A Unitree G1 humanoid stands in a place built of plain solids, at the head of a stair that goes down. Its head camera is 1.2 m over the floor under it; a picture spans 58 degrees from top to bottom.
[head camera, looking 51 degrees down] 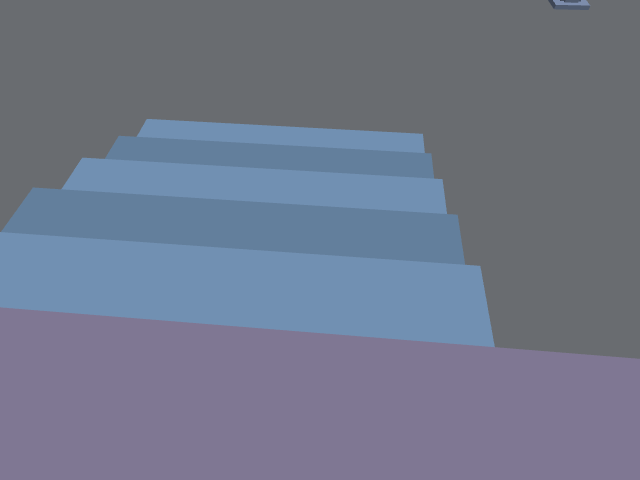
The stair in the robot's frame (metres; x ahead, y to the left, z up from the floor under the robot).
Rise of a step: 0.16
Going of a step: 0.41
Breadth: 2.10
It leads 5 degrees to the right of straight ahead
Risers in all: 6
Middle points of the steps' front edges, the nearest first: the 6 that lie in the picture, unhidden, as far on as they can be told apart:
0.65 0.46 0.00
1.06 0.43 -0.16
1.48 0.39 -0.32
1.89 0.36 -0.47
2.30 0.32 -0.63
2.72 0.28 -0.79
